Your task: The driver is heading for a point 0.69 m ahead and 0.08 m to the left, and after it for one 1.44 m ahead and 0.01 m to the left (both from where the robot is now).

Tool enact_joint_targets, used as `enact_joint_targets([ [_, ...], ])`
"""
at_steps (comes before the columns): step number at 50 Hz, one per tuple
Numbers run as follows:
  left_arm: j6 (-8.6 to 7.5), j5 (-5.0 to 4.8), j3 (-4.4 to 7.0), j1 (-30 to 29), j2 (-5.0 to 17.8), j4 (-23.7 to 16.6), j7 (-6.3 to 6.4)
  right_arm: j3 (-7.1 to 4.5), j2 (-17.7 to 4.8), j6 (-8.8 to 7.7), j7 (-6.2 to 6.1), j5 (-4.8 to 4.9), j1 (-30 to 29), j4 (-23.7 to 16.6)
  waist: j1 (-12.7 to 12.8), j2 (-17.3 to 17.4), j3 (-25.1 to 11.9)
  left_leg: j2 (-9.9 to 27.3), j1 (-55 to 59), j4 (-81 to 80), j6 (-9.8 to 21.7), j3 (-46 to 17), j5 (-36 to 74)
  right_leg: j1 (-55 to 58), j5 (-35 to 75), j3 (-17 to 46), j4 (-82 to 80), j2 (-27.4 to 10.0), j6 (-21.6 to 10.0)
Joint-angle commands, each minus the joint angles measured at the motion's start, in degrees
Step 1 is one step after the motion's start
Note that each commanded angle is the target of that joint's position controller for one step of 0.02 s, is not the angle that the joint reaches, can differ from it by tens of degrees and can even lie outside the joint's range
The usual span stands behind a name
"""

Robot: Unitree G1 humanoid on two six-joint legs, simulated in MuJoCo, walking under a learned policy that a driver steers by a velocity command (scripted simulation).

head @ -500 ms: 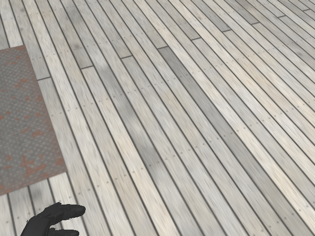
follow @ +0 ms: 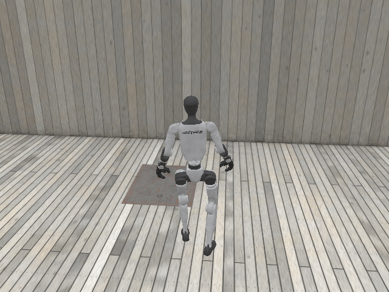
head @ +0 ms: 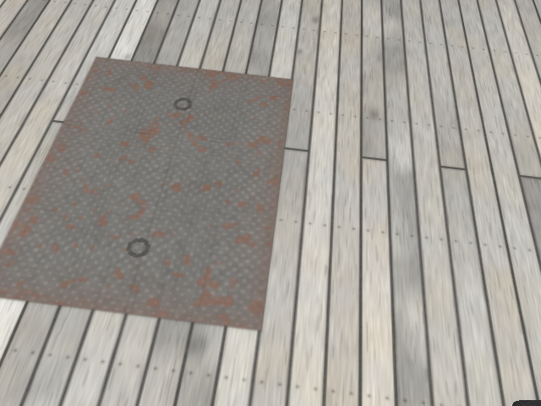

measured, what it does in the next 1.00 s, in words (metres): walks ahead, turning left: right foot, then left foot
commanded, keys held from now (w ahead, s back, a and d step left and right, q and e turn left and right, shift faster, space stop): q+shift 0.36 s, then shift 0.30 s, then w+shift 0.18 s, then w+e+shift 0.16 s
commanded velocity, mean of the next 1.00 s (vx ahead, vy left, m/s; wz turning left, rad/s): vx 0.18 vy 0.00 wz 0.51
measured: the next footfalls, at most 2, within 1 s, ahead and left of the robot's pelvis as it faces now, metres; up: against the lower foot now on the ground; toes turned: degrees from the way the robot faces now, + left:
right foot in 0.44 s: +0.22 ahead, -0.12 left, +0.00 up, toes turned +34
left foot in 0.82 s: +0.03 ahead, +0.06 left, +0.00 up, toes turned +31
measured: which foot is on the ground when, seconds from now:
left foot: down 0.00-0.44, up 0.46-0.80, down 0.82-1.00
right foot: up 0.00-0.42, down 0.44-0.82, up 0.84-1.00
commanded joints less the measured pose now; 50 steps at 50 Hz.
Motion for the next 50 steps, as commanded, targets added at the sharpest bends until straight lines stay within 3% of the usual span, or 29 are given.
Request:
enact_joint_targets([
  [1,-0.32,3.11,0.25,1.8,2.8,-7.3,-0.77,-5.51,-18.8,-0.74,-1.77,-1.68,11.5,-3.3,-1.4,21.9,-16.9,14.4,37.1,-9.7,19.9,-37.5,37.4,-31.1,-16.0,9.5,40.1,8.4,3.2],
  [2,-0.51,2.74,0.52,-0.4,6.7,-7.0,-0.95,-4.68,-15.9,-2.26,-0.52,-2.27,10.9,-5.3,-5.1,11.2,-25.5,17.4,37.6,-15.7,21.7,-44.8,22.4,-32.7,-13.8,23.8,43.8,8.1,2.3],
  [3,-0.70,1.43,0.65,-4.0,7.4,-7.9,-0.87,-4.11,-14.2,-3.25,-0.23,-1.65,8.6,-5.2,-4.3,6.7,-20.5,16.4,33.4,-17.9,18.9,-41.1,11.6,-34.7,-8.6,25.1,42.0,6.9,0.7],
  [4,-0.76,2.09,0.53,-4.9,6.6,-7.5,-0.24,-3.67,-12.0,-3.42,-0.60,-0.10,6.3,-5.0,-2.7,2.2,-15.0,13.1,28.2,-18.1,14.9,-36.8,5.3,-34.7,-4.4,25.4,37.2,5.1,0.0],
  [5,-0.57,2.88,0.64,-5.3,6.8,-7.1,0.43,-3.03,-10.1,-2.95,-1.33,0.63,3.5,-5.5,-1.3,1.3,-12.3,10.8,23.1,-18.1,12.5,-33.2,4.2,-33.0,-1.2,25.7,32.1,4.1,-0.2],
  [8,0.05,3.00,0.38,-4.2,5.4,-5.6,0.27,-2.84,-9.5,-1.79,-3.25,-0.84,0.4,-7.3,0.5,2.7,-13.1,5.8,16.7,-17.1,10.2,-27.6,11.6,-25.1,3.9,24.7,23.0,6.5,1.3],
  [12,0.58,2.27,-0.36,-4.7,3.4,-4.8,0.37,-3.36,-10.2,-0.74,-4.36,-0.24,1.8,-7.0,-0.5,3.8,-14.1,3.9,15.8,-15.8,9.0,-29.6,6.8,-22.7,7.4,25.9,13.1,9.0,3.3],
  [18,-0.08,1.90,0.29,-5.8,4.7,-5.0,-0.16,-3.22,-9.3,0.34,-3.90,-0.38,0.8,-7.6,-2.1,10.2,-12.0,1.9,13.8,-14.0,6.5,-36.0,-1.4,-17.1,8.7,27.1,1.5,10.3,2.2],
  [21,-0.89,2.19,1.00,-0.6,5.7,-3.1,-0.89,-2.31,-7.5,0.61,-3.67,-0.06,-1.1,-8.1,-0.2,11.1,-13.4,0.4,13.3,-8.6,4.4,-35.5,2.4,-7.9,16.4,24.8,-11.1,8.2,0.1],
  [22,-0.79,2.82,1.47,-0.3,7.3,-3.2,-0.79,-1.57,-5.5,0.62,-3.54,-0.12,1.2,-7.6,-1.0,6.6,-13.7,-2.5,10.2,-3.6,2.2,-32.5,-6.2,-2.9,20.0,28.4,-15.3,2.8,-2.1],
  [23,-0.12,3.73,1.83,-3.5,11.1,-4.9,-0.46,-0.58,-2.7,0.54,-3.34,-0.66,5.3,-7.3,-4.7,-8.3,-12.4,-10.6,2.7,8.4,-1.2,-22.4,-24.3,0.3,25.5,41.8,-19.3,-8.8,-7.9],
  [24,-0.08,5.41,1.99,-2.5,11.3,-4.7,-0.42,-1.87,-7.3,-0.30,-3.31,-0.78,4.3,-8.4,-4.1,-16.9,-9.2,-12.3,-3.9,22.0,-4.3,-17.3,-31.2,-4.5,27.4,53.6,-21.8,-15.4,-16.8],
  [25,-0.17,4.49,1.21,-4.6,8.5,-5.9,-0.16,-2.95,-11.1,-0.65,-3.28,-1.07,5.3,-6.8,-4.3,-11.3,-8.1,-8.9,-4.5,29.3,-6.0,-17.6,-27.2,-5.7,25.2,50.7,-20.3,-15.2,-17.8],
  [26,0.12,3.44,0.56,-5.7,6.2,-6.2,0.21,-3.16,-11.3,-0.48,-3.28,-0.85,4.6,-5.2,-3.7,-7.2,-6.9,-8.1,-4.1,31.6,-7.0,-16.7,-23.3,-6.3,22.9,43.8,-19.1,-11.0,-15.3],
  [27,0.46,2.63,0.22,-5.3,5.6,-6.2,0.52,-2.57,-9.1,-0.09,-3.55,-0.97,4.3,-4.3,-3.2,-5.1,-6.8,-8.1,-4.6,33.4,-7.8,-16.0,-21.0,-5.0,20.8,40.2,-18.3,-7.9,-13.3],
  [29,0.97,2.26,-0.25,-3.1,5.8,-5.3,0.96,-1.19,-5.7,0.01,-3.36,-0.63,3.5,-4.4,-1.7,-4.8,-6.3,-8.1,-5.1,34.3,-8.8,-14.3,-19.2,-3.5,26.4,36.6,-18.0,-6.3,-13.8],
  [33,1.74,2.70,-0.38,0.3,5.9,-4.1,1.01,0.50,-2.6,-0.58,-3.42,-0.49,0.4,-4.9,0.6,-9.6,-8.9,-5.0,-0.8,18.3,-9.6,-10.4,-20.3,2.4,29.0,32.4,-17.0,-4.9,-14.0],
  [34,1.90,2.62,-0.45,1.5,5.9,-3.7,0.89,1.19,-1.5,-0.60,-3.25,-0.54,1.2,-4.4,0.9,-10.3,-11.1,-3.8,3.5,12.4,-9.2,-8.3,-20.5,1.6,17.3,31.7,-18.8,-4.4,-13.4],
  [36,2.33,1.27,0.74,4.4,10.0,-3.1,0.57,1.15,-2.7,-0.98,-2.57,0.26,2.4,-3.6,2.1,-14.9,-9.8,-4.8,9.0,5.3,-7.9,-3.0,-23.5,-2.8,-2.6,34.3,-22.8,-5.2,-13.5],
  [37,2.40,0.86,0.75,4.8,10.4,-3.1,0.51,0.93,-3.7,-1.38,-2.31,0.43,3.3,-2.9,1.7,-14.9,-8.5,-4.9,12.3,0.3,-6.3,-2.4,-22.1,-5.7,-7.5,35.4,-23.8,-5.9,-13.3],
  [39,2.11,0.11,0.43,4.8,9.9,-3.0,0.48,1.11,-2.9,-2.60,-2.04,0.15,7.4,0.4,-1.1,-10.6,-4.8,-5.3,21.5,-13.2,-2.3,-0.3,-12.1,-13.4,-11.3,34.1,-23.1,-5.2,-11.8],
  [40,1.50,0.35,-0.13,4.4,8.1,-3.2,0.37,1.23,-2.2,-3.25,-2.09,0.04,10.7,2.4,-3.0,-7.6,-3.7,-4.7,28.1,-16.7,-0.5,-0.9,-10.8,-19.1,-10.3,32.1,-19.9,-3.7,-10.1],
  [41,0.39,1.10,-1.43,1.0,3.8,-4.8,-0.06,1.05,-2.8,-4.07,-2.30,0.05,17.3,4.3,-6.3,-1.8,-4.9,2.4,39.1,-18.9,1.8,-10.8,-14.5,-30.2,-6.4,28.3,-7.7,-0.6,-6.8],
  [42,-1.62,1.62,-2.88,-1.5,-1.4,-7.6,-1.01,0.13,-7.4,-4.65,-2.47,-0.59,21.7,4.5,-7.4,10.2,-6.9,15.4,45.6,-21.8,6.7,-30.8,-27.4,-43.1,-3.1,18.2,11.3,5.2,-2.8],
  [43,-3.30,-0.53,-2.03,-6.4,2.3,-10.7,-1.18,-1.17,-10.5,-5.97,-1.96,-1.49,21.2,4.6,-8.5,10.0,-1.0,22.1,38.5,-28.1,13.3,-43.0,-39.4,-53.1,-1.9,21.5,18.6,3.4,-3.1],
  [44,-3.93,-1.68,-1.43,-6.2,4.2,-10.5,-1.31,-0.44,-7.5,-7.32,-2.08,-1.80,18.1,4.3,-7.0,7.4,3.8,20.9,37.7,-29.0,12.4,-39.8,-38.3,-57.0,3.8,24.9,23.5,1.6,-3.6],
  [45,-1.63,5.43,-0.84,-5.7,4.8,-8.0,-2.44,0.12,-7.0,-6.67,-1.60,-5.03,17.5,5.2,-6.7,5.6,3.0,16.2,34.9,-30.3,7.7,-31.0,-34.6,-52.7,7.9,25.4,23.0,3.9,-3.9],
  [47,0.31,5.27,0.14,-0.9,5.6,-5.8,-4.17,0.90,-4.9,-6.91,-1.94,-4.00,14.8,5.2,-4.1,8.2,2.1,11.1,30.7,-31.6,3.7,-18.7,-22.0,-46.5,13.0,24.5,25.4,4.9,-3.1],
  [50,1.42,4.13,-0.16,-1.1,4.2,-5.3,-5.27,1.54,-2.9,-7.93,-1.48,-3.39,15.2,6.5,-3.4,7.3,1.7,9.5,27.2,-33.0,2.6,-9.3,-12.4,-43.7,18.8,22.3,26.9,4.8,-2.5],
])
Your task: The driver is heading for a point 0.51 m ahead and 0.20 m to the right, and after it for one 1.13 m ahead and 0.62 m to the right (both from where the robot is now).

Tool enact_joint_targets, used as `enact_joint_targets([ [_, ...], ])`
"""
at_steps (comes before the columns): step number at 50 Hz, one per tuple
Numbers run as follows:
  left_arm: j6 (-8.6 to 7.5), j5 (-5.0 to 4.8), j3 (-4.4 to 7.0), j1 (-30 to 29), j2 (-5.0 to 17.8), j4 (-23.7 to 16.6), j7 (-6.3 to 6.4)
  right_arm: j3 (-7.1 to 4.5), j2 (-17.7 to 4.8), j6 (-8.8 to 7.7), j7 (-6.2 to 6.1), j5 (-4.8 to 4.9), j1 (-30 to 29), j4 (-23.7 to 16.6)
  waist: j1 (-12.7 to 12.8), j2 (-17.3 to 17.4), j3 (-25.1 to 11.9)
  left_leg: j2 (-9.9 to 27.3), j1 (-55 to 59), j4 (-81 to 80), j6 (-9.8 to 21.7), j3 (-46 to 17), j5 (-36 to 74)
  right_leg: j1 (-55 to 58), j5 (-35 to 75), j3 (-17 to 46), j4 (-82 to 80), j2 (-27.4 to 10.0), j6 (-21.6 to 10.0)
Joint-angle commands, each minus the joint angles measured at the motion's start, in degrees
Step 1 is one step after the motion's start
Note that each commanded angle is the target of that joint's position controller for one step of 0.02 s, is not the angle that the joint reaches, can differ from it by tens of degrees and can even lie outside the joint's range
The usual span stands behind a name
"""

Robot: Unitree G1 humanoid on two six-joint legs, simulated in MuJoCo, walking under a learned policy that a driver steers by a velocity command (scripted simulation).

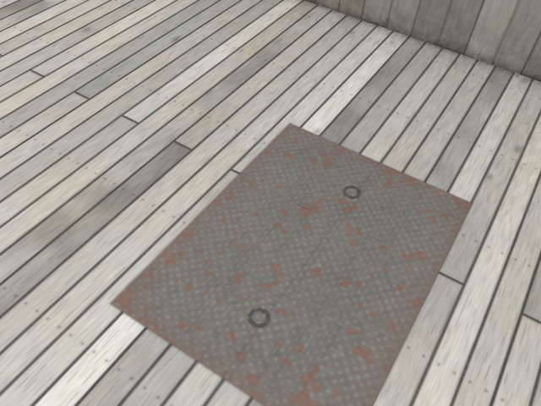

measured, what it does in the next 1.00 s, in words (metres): walks ahead, turning right: right foot, then left foot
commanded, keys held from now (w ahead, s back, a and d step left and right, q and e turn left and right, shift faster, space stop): w+e+shift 0.02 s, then e+shift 0.96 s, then shift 0.02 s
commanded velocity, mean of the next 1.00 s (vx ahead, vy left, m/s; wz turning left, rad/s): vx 0.20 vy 0.00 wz -0.86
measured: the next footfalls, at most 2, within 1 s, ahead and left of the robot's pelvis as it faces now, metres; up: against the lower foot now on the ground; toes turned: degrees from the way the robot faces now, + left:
right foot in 0.22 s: +0.31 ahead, -0.12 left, +0.00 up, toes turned -12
left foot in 0.70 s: +0.51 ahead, -0.02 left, +0.00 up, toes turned -49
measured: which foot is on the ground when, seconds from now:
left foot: down 0.00-0.20, up 0.22-0.68, down 0.70-1.00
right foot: up 0.00-0.20, down 0.22-0.70, up 0.72-1.00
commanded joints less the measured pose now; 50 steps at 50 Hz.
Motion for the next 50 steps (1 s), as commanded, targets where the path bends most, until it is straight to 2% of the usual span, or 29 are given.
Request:
enact_joint_targets([
  [1,0.01,0.10,0.85,-8.9,3.7,-5.4,-1.21,-1.70,-6.7,-1.96,0.08,-0.07,-2.1,-2.4,-0.7,9.7,9.6,13.0,-1.8,-12.3,5.0,-5.2,1.9,-12.9,5.8,-0.4,1.6,-1.2,0.3],
  [4,-0.35,0.94,-0.69,-13.5,1.0,-7.4,-2.10,-1.40,-6.2,-2.18,-0.45,0.22,-3.1,-0.9,-0.6,8.0,12.5,11.4,-3.9,-10.3,4.2,4.0,23.5,-7.3,8.7,-7.5,-10.4,-2.3,-0.5],
  [5,-2.63,-5.23,-1.50,-15.2,-0.9,-9.3,-1.42,-2.02,-8.1,-1.79,-1.78,2.64,-3.6,-2.0,-2.3,8.9,11.9,13.6,-0.6,-7.1,3.8,4.8,29.9,-7.5,11.5,-5.9,-15.6,-3.6,-0.8],
  [6,-3.68,-5.24,-1.91,-16.4,-0.6,-10.3,-1.78,-2.24,-10.1,-1.17,-2.63,2.54,-4.0,-1.7,-1.7,8.4,10.4,13.7,0.3,-4.5,2.8,6.5,40.9,-4.0,11.3,-8.3,-20.6,-2.1,-1.5],
  [8,-3.92,-3.39,-0.53,-13.2,2.7,-10.4,-2.11,-3.17,-13.8,0.31,-4.11,1.91,-3.5,-1.8,0.2,10.0,4.7,13.8,2.5,5.1,1.4,8.1,65.8,5.6,9.5,-13.7,-23.0,3.3,-2.4],
  [10,-3.19,-3.43,2.01,3.2,7.9,-7.0,-1.36,-3.62,-15.2,1.08,-4.54,2.25,-5.8,-3.3,8.0,11.0,-3.8,13.2,-2.8,24.0,0.1,7.7,73.6,25.5,10.6,-12.2,-24.5,6.8,-5.5],
  [11,-2.46,-3.56,3.61,11.9,10.9,-5.4,0.11,-3.10,-13.5,0.25,-4.00,2.59,-6.6,-4.5,12.4,6.9,-7.1,10.0,-13.2,39.1,-2.4,7.1,58.1,40.4,15.8,-6.6,-29.1,5.7,-7.7],
  [12,-1.70,-3.65,3.46,11.8,14.4,-5.1,1.97,-0.11,-2.8,-1.18,-2.03,-0.62,-2.1,-5.7,6.1,-11.0,-9.5,0.6,-31.8,61.3,-5.0,4.8,-13.4,55.1,36.2,9.5,-24.4,-6.2,-12.4],
  [13,-2.44,-1.07,3.99,11.0,17.6,-8.8,1.99,0.53,-5.2,-2.68,-0.89,1.20,3.8,-8.1,4.7,-11.5,-26.5,-6.2,-41.8,78.7,-5.6,-9.1,-20.4,66.5,23.4,42.9,-33.2,-20.4,-27.4],
  [14,-2.29,-1.66,3.91,8.4,14.3,-10.5,1.97,-0.87,-11.7,-3.41,-0.59,2.10,-5.0,-8.9,8.9,0.2,-23.8,-2.4,-43.1,76.0,-4.1,-13.0,-13.2,60.4,11.9,40.5,-39.8,-17.3,-23.5],
  [15,-2.39,-2.64,3.22,4.0,12.3,-10.8,2.30,-0.93,-11.6,-3.44,-0.89,2.93,-10.1,-11.3,6.4,3.8,-12.5,-0.8,-44.5,70.1,-3.2,-11.8,-8.1,49.6,5.1,34.6,-42.7,-14.4,-20.9],
  [16,-2.45,-3.40,2.58,0.1,10.3,-11.6,2.37,-0.88,-10.9,-3.02,-1.44,2.13,-10.6,-10.8,3.1,8.9,-6.6,1.3,-42.9,65.6,-3.5,-11.0,-5.7,39.7,4.2,30.7,-44.4,-11.5,-18.5],
  [18,-2.21,-2.16,2.41,-4.4,9.4,-12.7,2.84,-1.40,-11.5,-1.45,-1.72,1.29,-9.8,-10.8,-0.3,5.5,-1.5,2.8,-36.9,59.5,-4.4,-11.2,-3.7,26.5,13.2,24.5,-46.4,-7.5,-17.6],
  [19,-2.06,-2.14,2.46,-5.3,9.1,-12.4,3.04,-1.42,-10.9,-0.95,-1.89,0.90,-9.4,-10.7,-0.8,4.2,-0.5,2.9,-35.5,56.5,-5.2,-10.7,-3.5,22.9,19.3,21.8,-46.0,-6.3,-17.5],
  [21,-1.65,-2.44,2.51,-4.9,9.3,-11.5,3.82,-0.86,-8.6,-0.45,-2.33,0.00,-10.0,-10.8,-0.8,4.6,-1.6,1.9,-33.6,50.5,-7.0,-9.1,-1.7,18.6,32.2,17.5,-43.0,-4.2,-16.6],
  [24,0.37,-3.26,2.94,-4.8,10.6,-10.8,5.38,-0.51,-6.9,0.52,-2.69,0.32,-13.9,-12.1,-0.1,2.4,-5.3,-0.9,-32.9,41.5,-8.7,-8.9,4.8,18.8,29.9,17.5,-40.0,-1.1,-13.3],
  [27,2.11,-4.14,2.98,-5.1,10.7,-11.0,6.57,-0.72,-6.9,1.02,-2.46,1.19,-18.4,-13.0,1.6,-1.3,-5.9,-2.5,-32.5,33.2,-8.5,-10.6,10.8,20.5,15.0,20.5,-38.8,0.5,-9.5],
  [30,2.72,-3.86,3.06,-4.1,10.4,-11.2,6.86,-1.13,-7.5,0.20,-2.04,1.47,-22.5,-13.6,3.5,-4.0,-4.4,-3.2,-32.0,25.2,-7.9,-12.5,10.4,23.8,10.3,25.4,-36.8,-0.1,-8.7],
  [34,2.90,-3.70,2.75,-5.6,8.6,-12.4,6.41,-2.96,-9.6,-1.37,-1.42,2.06,-19.4,-11.7,1.7,-6.6,-4.5,-2.3,-20.8,8.0,-5.4,-12.8,13.8,26.2,10.6,29.9,-29.9,1.4,-6.0],
  [35,2.99,-3.75,1.92,-3.4,5.9,-12.2,6.07,-3.33,-10.6,-1.39,-1.51,1.89,-18.2,-11.2,2.3,-1.5,-6.6,4.4,-11.5,3.5,-2.3,-15.8,19.9,22.1,-5.5,26.4,-22.6,4.5,-3.8],
  [36,3.05,-3.00,0.92,1.4,2.6,-12.0,5.81,-3.76,-13.5,-0.39,-2.16,0.92,-20.6,-12.8,5.9,11.3,-8.0,17.3,-2.2,5.3,4.3,-27.8,31.2,12.2,-24.8,16.4,-10.8,10.7,-0.7],
  [37,2.63,-3.38,2.18,2.5,8.1,-13.4,5.23,-3.93,-12.5,0.45,-1.94,-0.59,-17.0,-11.8,6.0,20.8,-9.6,24.6,-1.9,4.2,12.2,-39.7,29.9,5.1,-28.4,10.7,-0.6,9.9,2.0],
  [38,2.60,-3.24,3.38,2.1,12.3,-12.0,4.95,-3.51,-9.7,0.75,-2.06,0.08,-18.2,-12.7,4.6,15.9,-6.9,22.8,-4.1,3.9,12.6,-36.5,23.6,3.2,-23.1,9.2,5.2,6.1,4.3],
  [39,3.07,-3.66,3.97,0.8,13.2,-10.9,4.95,-3.05,-7.7,1.29,-2.48,0.53,-19.5,-13.1,3.8,11.7,-4.1,18.5,-6.8,4.1,10.2,-28.8,16.9,2.4,-18.1,8.0,8.0,4.4,5.5],
  [40,3.83,-3.78,3.89,1.1,12.2,-10.1,5.29,-2.87,-7.2,2.05,-2.99,0.96,-21.0,-13.6,4.1,9.5,-2.9,15.7,-8.8,4.2,8.2,-23.8,13.0,2.3,-14.9,6.2,11.1,3.2,6.3],
  [42,4.30,-3.79,2.99,1.0,9.4,-10.8,5.22,-2.74,-7.5,2.82,-3.71,0.72,-22.0,-13.5,3.6,9.9,0.2,13.4,-13.3,2.4,8.3,-16.1,15.9,1.8,-11.0,1.2,13.2,1.3,7.1],
  [44,4.07,-3.80,2.25,-1.2,7.0,-12.1,5.17,-3.07,-7.8,3.28,-3.99,0.25,-20.3,-12.7,2.0,11.7,-0.4,13.2,-11.1,1.4,9.4,-11.6,18.0,1.0,-9.3,-1.8,9.9,-0.9,7.6],
  [47,3.72,-3.48,1.90,-3.8,6.0,-13.5,4.74,-3.99,-9.1,3.58,-3.82,0.31,-18.4,-11.4,0.1,11.9,-2.5,16.3,-6.4,1.0,11.3,-9.3,19.5,0.8,-9.5,-2.4,4.2,-4.2,8.0],
  [50,3.68,-2.87,1.43,-4.3,4.7,-13.7,4.13,-4.87,-10.5,3.61,-2.98,0.91,-19.7,-10.6,0.3,11.8,-3.6,17.4,-8.2,1.2,11.3,-5.4,19.6,7.0,-9.5,-3.7,-3.8,-5.4,6.8],
])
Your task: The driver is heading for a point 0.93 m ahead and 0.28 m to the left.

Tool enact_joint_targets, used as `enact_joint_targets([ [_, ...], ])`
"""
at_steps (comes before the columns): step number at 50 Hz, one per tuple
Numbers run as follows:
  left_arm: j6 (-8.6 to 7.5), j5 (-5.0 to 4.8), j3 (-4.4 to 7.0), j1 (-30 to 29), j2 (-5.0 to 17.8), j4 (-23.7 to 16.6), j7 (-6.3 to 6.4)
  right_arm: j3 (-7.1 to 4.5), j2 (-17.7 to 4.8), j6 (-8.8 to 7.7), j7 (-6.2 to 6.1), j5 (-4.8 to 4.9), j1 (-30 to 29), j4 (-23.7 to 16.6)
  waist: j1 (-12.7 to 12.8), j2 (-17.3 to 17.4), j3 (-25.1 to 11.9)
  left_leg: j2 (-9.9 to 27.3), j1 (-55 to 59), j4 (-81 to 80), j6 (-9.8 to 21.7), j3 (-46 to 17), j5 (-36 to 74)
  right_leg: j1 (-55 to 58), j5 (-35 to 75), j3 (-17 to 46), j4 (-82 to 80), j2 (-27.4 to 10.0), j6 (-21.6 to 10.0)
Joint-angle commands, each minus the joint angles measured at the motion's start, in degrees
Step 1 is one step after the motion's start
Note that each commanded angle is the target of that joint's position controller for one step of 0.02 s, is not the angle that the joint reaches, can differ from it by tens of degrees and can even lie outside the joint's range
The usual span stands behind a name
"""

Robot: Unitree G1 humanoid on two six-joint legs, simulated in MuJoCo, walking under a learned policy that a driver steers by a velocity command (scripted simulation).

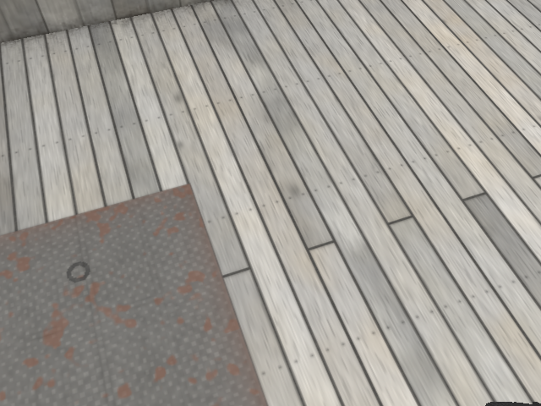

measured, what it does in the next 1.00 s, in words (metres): walks ahead, turning left: right foot, then left foot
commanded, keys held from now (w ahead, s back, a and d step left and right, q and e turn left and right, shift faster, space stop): shift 0.12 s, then q+shift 0.24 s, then w+q+shift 0.64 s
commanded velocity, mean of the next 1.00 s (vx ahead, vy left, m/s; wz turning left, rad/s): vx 0.42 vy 0.00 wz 0.43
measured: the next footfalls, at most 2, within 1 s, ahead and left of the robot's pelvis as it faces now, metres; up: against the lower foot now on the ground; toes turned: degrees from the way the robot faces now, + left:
right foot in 0.14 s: +0.04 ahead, -0.15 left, +0.00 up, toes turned -8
left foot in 0.82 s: +0.25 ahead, +0.19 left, +0.00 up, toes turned +28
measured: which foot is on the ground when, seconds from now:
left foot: down 0.00-0.14, up 0.16-0.80, down 0.82-1.00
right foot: up 0.00-0.12, down 0.14-0.84, up 0.86-1.00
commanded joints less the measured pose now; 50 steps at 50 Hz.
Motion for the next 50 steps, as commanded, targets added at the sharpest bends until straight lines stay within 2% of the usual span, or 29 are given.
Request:
enact_joint_targets([
  [1,-1.02,0.62,0.59,-2.1,2.9,-5.3,-0.50,-3.88,-11.4,-0.51,0.63,0.63,-1.1,-2.8,-1.5,10.3,-11.1,14.6,8.6,-7.4,11.8,-7.8,9.2,4.0,-0.4,-2.1,-7.8,-0.8,-1.2],
  [5,-0.66,0.75,0.86,0.9,2.8,-4.1,-1.11,-4.09,-12.0,-0.77,2.04,2.89,-1.3,-1.2,0.5,10.8,-11.5,15.8,8.4,-2.8,10.3,-6.6,11.7,13.1,2.3,-4.6,-24.1,2.2,-4.8],
  [6,-0.68,0.81,1.12,3.8,2.9,-2.8,-1.19,-3.88,-11.3,-0.79,2.08,3.64,-1.3,-0.6,2.0,10.1,-11.7,14.9,6.2,0.5,8.3,-5.3,11.3,18.6,7.4,-5.6,-31.9,3.7,-6.6],
  [7,-0.83,1.01,1.45,5.9,4.2,-1.8,-0.92,-3.00,-8.8,-0.95,2.39,3.71,2.7,1.3,2.0,6.0,-11.6,12.3,-0.2,5.6,4.2,-2.8,6.4,27.3,14.4,-2.4,-38.8,3.5,-8.6],
  [8,-1.11,1.18,2.08,6.7,9.0,-2.5,-0.09,-0.90,-3.6,-1.19,3.32,0.49,5.0,0.4,-0.5,-11.6,-13.5,5.8,-13.4,20.5,-2.3,2.8,-18.9,38.1,33.3,16.4,-40.4,-11.5,-13.4],
  [9,-2.01,3.35,1.54,2.8,9.4,-3.8,0.12,-1.32,-5.1,-0.94,2.82,0.33,2.0,-0.8,1.1,-15.3,-13.8,2.5,-18.5,29.8,-4.8,-1.8,-29.7,29.3,35.4,21.6,-41.3,-20.9,-24.3],
  [10,-3.11,4.56,-0.06,1.7,4.2,-3.3,-0.22,-2.04,-8.2,-0.44,2.34,1.76,0.0,0.3,3.0,-9.4,-13.1,4.0,-14.6,33.8,-4.8,-6.2,-27.3,24.6,29.2,16.4,-43.0,-17.2,-24.2],
  [11,-3.96,4.48,-0.55,-0.3,2.7,-1.5,-0.38,-2.26,-8.0,0.11,2.22,2.66,1.8,1.5,1.2,-8.8,-10.6,3.4,-13.9,34.9,-4.6,-7.2,-23.7,22.4,23.7,11.0,-43.4,-13.6,-21.1],
  [13,-4.90,3.25,-0.66,-4.1,2.1,-0.5,0.01,-2.98,-8.9,1.27,1.50,2.55,5.0,4.2,0.4,-8.9,-7.6,1.9,-14.0,38.0,-5.8,-9.0,-16.8,21.2,23.2,4.8,-43.6,-10.7,-18.0],
  [15,-4.81,3.40,-0.46,-4.7,2.8,-0.4,1.03,-3.95,-10.9,1.51,1.24,3.30,5.7,3.9,0.1,-8.0,-6.6,0.1,-15.7,43.6,-7.0,-8.2,-15.0,22.3,28.1,2.3,-43.9,-11.5,-18.8],
  [18,-4.01,3.27,-0.50,-4.4,1.7,0.0,2.35,-3.48,-8.7,2.05,1.10,3.59,4.4,2.2,1.1,-5.2,-6.2,2.0,-20.5,41.1,-8.3,-7.7,-13.0,27.8,25.3,1.0,-44.2,-13.7,-19.1],
  [21,-4.95,1.94,0.83,1.1,4.3,1.9,2.56,-2.96,-8.0,1.73,2.42,3.38,1.9,-0.8,4.2,-6.0,-7.0,4.9,-25.9,36.9,-7.1,-6.4,-10.5,33.9,-8.1,7.2,-52.3,-17.6,-18.7],
  [23,-6.30,1.68,1.35,2.1,4.8,3.0,2.31,-3.04,-7.7,1.01,3.13,3.42,1.0,-2.0,4.2,-4.6,-4.7,5.8,-29.7,34.9,-5.4,-6.9,-9.9,36.3,-13.6,8.0,-55.3,-19.1,-18.0],
  [29,-9.04,1.75,2.83,3.5,5.5,5.5,0.91,-2.44,-5.1,-0.47,4.61,4.28,0.1,-3.6,3.1,-2.2,-1.3,8.3,-33.0,31.8,-2.1,-6.7,-5.6,38.4,-8.8,-1.8,-57.8,-19.0,-16.3],
  [30,-8.89,4.94,1.78,6.5,3.9,6.7,-0.37,-2.60,-5.9,1.73,7.10,-1.91,-1.9,-3.2,4.0,-1.2,-1.7,5.7,-30.5,30.3,-1.3,-2.5,-4.8,36.7,-9.9,-6.2,-57.0,-17.4,-14.6],
  [33,-9.19,4.60,2.03,6.9,5.5,7.3,-0.79,-2.22,-5.4,2.57,9.79,-0.04,-6.4,-5.2,3.9,-5.1,0.6,6.6,-27.6,27.0,1.2,-1.4,-2.8,33.2,-10.8,-10.6,-57.4,-17.6,-12.4],
  [37,-8.27,4.50,2.44,8.1,7.8,8.4,-0.74,-1.72,-6.8,2.48,9.72,0.05,-9.3,-5.6,3.0,-4.1,2.5,5.5,-24.3,22.7,5.3,1.8,-8.6,35.5,-7.1,-16.0,-55.7,-18.2,-11.6],
  [38,-7.93,4.41,2.48,8.1,8.4,8.7,-0.90,-1.67,-7.2,2.52,9.29,0.11,-8.4,-5.3,2.0,-4.1,2.1,4.0,-20.9,21.6,6.7,3.6,-11.0,35.6,0.7,-18.0,-53.1,-17.9,-11.2],
  [39,-7.63,4.05,2.61,7.6,9.5,8.8,-1.09,-1.94,-8.0,2.44,8.48,0.41,-4.7,-4.1,-0.4,-4.0,-0.1,0.8,-13.9,20.8,8.1,6.0,-14.1,34.7,17.3,-20.3,-46.6,-17.2,-10.7],
  [40,-7.13,3.29,2.85,6.7,10.7,8.9,-1.47,-2.73,-9.0,1.92,7.20,1.06,4.3,-1.2,-5.4,-2.1,-4.9,-3.5,-2.2,19.8,9.4,7.9,-15.1,32.2,37.0,-22.8,-32.8,-16.1,-10.7],
  [41,-6.66,2.65,2.61,5.3,11.1,8.1,-1.88,-4.26,-11.0,1.12,5.78,1.24,19.1,3.8,-13.0,2.2,-12.9,-7.6,18.0,17.5,11.1,6.1,-13.6,22.1,46.2,-23.5,-11.9,-14.1,-9.5],
  [42,-6.85,3.70,0.28,4.2,3.4,5.3,-2.60,-6.15,-18.5,1.03,4.42,1.06,23.8,6.4,-12.5,17.2,-11.2,1.8,28.2,5.7,12.8,-13.5,-28.5,0.8,6.8,-21.2,9.1,-7.1,-6.1],
  [43,-8.35,4.64,-0.41,-1.7,1.5,-1.1,-2.94,-6.41,-23.5,1.08,4.16,1.44,19.1,3.0,-9.5,20.7,-13.6,9.9,30.9,-9.5,17.0,-47.3,-43.9,-17.0,-11.9,-7.2,21.6,2.7,-3.1],
  [44,-8.88,5.40,-0.19,-7.7,4.7,-3.6,-2.68,-6.01,-21.7,1.04,4.53,0.85,16.6,2.1,-9.4,10.5,-10.6,12.9,30.1,-13.1,16.3,-49.2,-36.9,-22.8,-5.7,0.5,23.7,0.6,-3.5],
  [45,-9.59,5.12,-0.68,-4.5,4.4,-2.6,-2.45,-5.54,-20.0,0.65,4.05,0.41,16.8,3.0,-6.5,8.2,-7.7,13.6,26.3,-11.5,16.5,-45.1,-28.6,-22.2,-1.0,-0.1,21.4,-1.2,-4.2],
  [46,-9.89,5.40,-0.96,-0.3,4.4,0.0,-2.04,-4.98,-17.7,-0.14,3.77,0.19,15.5,3.0,-3.4,4.5,-5.7,11.0,20.0,-10.5,15.2,-38.5,-22.8,-17.4,2.8,0.4,16.4,-3.9,-4.8],
  [47,-9.39,5.90,-1.07,2.0,4.4,1.4,-1.87,-4.26,-15.6,-0.87,3.62,0.56,11.7,2.4,-0.6,3.3,-4.9,7.1,13.9,-10.4,14.0,-33.0,-19.1,-11.9,4.9,0.7,13.1,-5.2,-4.7],
  [48,-8.46,6.17,-1.28,3.6,4.2,1.8,-2.00,-3.69,-14.4,-1.71,3.56,0.89,10.0,1.9,0.9,5.8,-5.4,5.5,10.0,-11.3,14.4,-31.2,-16.8,-8.6,6.2,1.0,11.5,-5.5,-4.1],
  [50,-6.73,6.06,-1.50,1.3,3.7,1.8,-2.22,-2.91,-12.2,-3.19,3.87,1.59,11.7,2.7,1.2,3.6,-3.3,3.3,6.0,-13.2,15.6,-29.3,-12.8,-8.0,7.1,0.5,7.9,-5.3,-3.0],
])
Keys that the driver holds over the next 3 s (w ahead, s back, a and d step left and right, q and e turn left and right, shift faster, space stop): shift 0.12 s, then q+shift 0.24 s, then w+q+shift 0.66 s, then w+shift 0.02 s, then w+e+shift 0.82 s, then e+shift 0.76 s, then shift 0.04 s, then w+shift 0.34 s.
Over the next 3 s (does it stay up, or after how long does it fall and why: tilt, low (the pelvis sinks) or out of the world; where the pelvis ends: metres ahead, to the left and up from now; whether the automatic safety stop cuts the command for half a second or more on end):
stays up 1.40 0.62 0.01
